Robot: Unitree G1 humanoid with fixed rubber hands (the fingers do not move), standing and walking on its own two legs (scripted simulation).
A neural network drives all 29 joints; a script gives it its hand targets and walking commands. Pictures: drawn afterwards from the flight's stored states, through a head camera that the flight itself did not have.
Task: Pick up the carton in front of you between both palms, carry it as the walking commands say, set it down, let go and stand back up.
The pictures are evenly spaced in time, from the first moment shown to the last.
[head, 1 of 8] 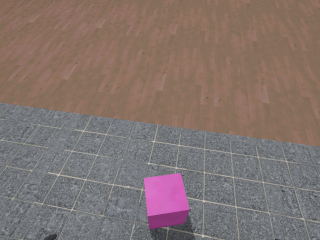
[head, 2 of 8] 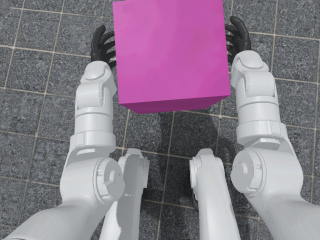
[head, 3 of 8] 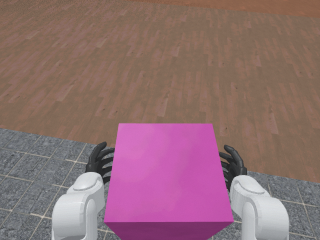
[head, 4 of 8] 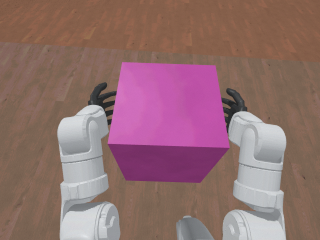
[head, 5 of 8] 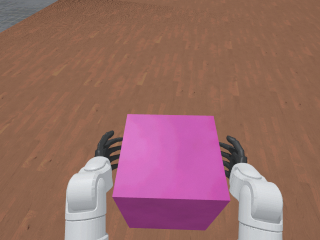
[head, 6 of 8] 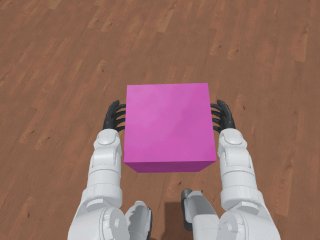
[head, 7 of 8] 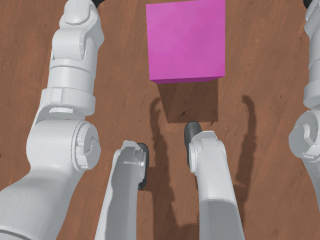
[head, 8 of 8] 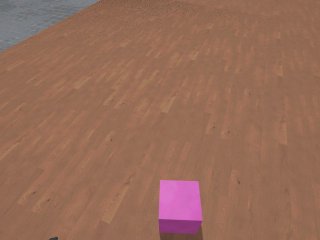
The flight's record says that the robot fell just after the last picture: no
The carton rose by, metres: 1.11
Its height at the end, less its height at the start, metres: +0.38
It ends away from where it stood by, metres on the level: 5.08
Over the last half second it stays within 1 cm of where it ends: yes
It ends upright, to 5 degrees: yes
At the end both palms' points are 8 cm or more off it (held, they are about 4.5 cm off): yes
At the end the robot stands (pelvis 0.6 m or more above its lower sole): yes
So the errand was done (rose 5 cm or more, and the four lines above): yes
